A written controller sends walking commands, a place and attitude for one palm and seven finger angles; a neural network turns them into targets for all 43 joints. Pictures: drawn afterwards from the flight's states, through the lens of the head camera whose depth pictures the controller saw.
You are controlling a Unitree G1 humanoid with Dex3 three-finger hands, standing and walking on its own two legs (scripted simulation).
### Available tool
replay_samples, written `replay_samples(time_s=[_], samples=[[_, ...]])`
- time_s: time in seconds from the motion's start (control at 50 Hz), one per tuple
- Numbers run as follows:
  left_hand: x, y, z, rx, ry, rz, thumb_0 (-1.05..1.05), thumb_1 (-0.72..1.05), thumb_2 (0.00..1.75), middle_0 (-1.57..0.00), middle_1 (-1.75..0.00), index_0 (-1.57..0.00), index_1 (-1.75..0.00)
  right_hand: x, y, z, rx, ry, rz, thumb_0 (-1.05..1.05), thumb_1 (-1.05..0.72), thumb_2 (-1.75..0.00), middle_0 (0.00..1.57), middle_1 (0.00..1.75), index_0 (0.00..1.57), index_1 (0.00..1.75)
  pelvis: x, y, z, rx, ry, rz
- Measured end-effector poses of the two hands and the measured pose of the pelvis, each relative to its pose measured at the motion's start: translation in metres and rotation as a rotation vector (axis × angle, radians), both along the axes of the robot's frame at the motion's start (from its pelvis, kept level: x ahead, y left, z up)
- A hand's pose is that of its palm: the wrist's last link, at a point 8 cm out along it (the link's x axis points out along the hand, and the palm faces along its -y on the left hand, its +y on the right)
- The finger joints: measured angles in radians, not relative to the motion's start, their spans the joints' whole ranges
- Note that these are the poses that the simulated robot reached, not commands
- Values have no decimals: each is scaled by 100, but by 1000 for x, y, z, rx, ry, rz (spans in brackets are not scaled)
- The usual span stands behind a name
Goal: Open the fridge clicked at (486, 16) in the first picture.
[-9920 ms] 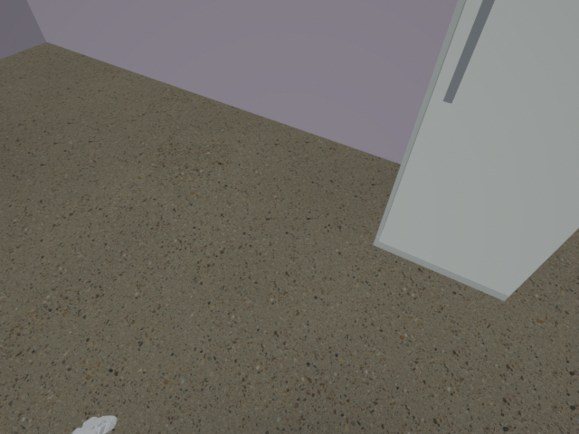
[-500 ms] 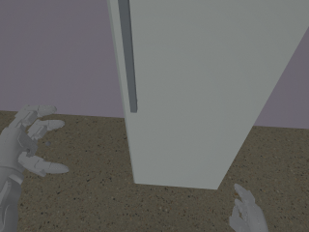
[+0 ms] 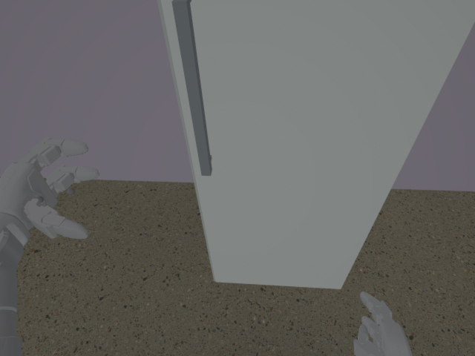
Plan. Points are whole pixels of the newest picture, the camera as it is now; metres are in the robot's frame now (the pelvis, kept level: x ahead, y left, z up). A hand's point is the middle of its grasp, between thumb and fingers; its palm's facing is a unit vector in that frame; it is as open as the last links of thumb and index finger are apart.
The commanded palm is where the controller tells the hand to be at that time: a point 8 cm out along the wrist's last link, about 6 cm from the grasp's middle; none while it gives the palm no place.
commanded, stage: raise the hand to about handle height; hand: left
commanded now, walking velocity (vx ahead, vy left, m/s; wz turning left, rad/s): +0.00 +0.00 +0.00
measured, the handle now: (198, 100) +0.53 +0.13 +0.19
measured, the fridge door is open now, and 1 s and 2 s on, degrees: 0 0 0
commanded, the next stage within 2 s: move the hooked fingers beside the handle in 0.34 s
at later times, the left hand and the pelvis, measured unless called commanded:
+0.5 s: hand (71, 192) +0.28 +0.27 +0.18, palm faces +0.10 -0.99 -0.04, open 13.9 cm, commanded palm +0.25 +0.31 +0.19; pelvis +0.00 -0.01 +0.00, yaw +0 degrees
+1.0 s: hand (110, 167) +0.35 +0.25 +0.17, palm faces +0.07 -1.00 -0.02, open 13.9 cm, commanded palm +0.32 +0.29 +0.18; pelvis +0.01 +0.00 +0.00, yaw -1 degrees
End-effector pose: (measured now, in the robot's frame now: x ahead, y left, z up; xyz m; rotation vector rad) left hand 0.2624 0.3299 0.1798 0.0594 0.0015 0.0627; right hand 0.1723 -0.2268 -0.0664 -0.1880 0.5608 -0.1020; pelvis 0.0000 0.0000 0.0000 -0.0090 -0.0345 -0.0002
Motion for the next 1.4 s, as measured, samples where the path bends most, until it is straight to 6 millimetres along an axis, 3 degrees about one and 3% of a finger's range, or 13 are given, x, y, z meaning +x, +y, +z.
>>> replay_samples(time_s=[0.08, 0.18, 0.26, 0.42, 0.54, 0.68, 0.86, 1.06, 1.18, 1.4], samples=[[-5, -11, -5, -6, -36, -10, -1, -50, 30, -29, -120, -30, -120, -2, -5, 2, -11, -1, -10, 1, -91, -90, 20, 30, 21, 30, 1, -1, 1, 3, -2, -8], [-10, -4, 3, -11, -114, 53, -1, -50, 30, -30, -120, -31, -120, 0, -6, 7, -23, -8, -6, 1, -91, -90, 20, 30, 21, 30, 3, -4, 1, 2, -13, -7], [-9, 1, 4, -5, -81, 71, -1, -50, 30, -30, -120, -31, -120, 4, -4, 7, -20, -13, 0, 1, -91, -90, 20, 30, 21, 30, 1, -5, 1, 0, -16, 0], [-6, -11, 1, -4, -52, 10, -1, -50, 30, -30, -120, -31, -120, 9, -1, 7, -4, -29, 1, 1, -91, -90, 20, 30, 21, 30, 2, -5, 1, 3, -12, -3], [-5, -5, 0, -21, -66, 48, -1, -50, 30, -30, -120, -31, -120, 9, -1, 7, -5, -22, 5, 1, -91, -90, 20, 30, 21, 30, 2, -7, 1, 1, -14, 1], [17, -17, -7, -21, -26, 19, -1, -50, 30, -29, -120, -30, -120, 3, -4, 1, -21, 11, -6, 1, -91, -90, 20, 30, 21, 30, -1, -6, 1, 0, -7, 10], [54, -35, 1, -36, -59, -20, -1, -50, 30, -30, -120, -31, -120, -10, -10, -4, -9, 42, -56, 1, -91, -90, 20, 30, 21, 30, 4, -5, 1, 6, 14, -13], [64, -32, -11, -41, -9, 12, -1, -50, 30, -30, -120, -30, -120, -19, -19, -9, -25, 101, -80, 1, -91, -90, 20, 30, 21, 30, 8, -4, 1, 6, 26, -18], [76, -44, -3, -44, -53, -18, -1, -50, 30, -29, -120, -30, -120, -17, -18, -10, -35, 112, -80, 1, -91, -90, 20, 30, 21, 30, 9, -3, 1, 4, 27, -11], [105, -61, -7, -51, -10, -19, -1, -50, 30, -30, -120, -30, -120, -22, -15, -13, -15, 136, -98, 1, -91, -90, 20, 30, 21, 30, 10, -2, 2, 7, 43, -22]])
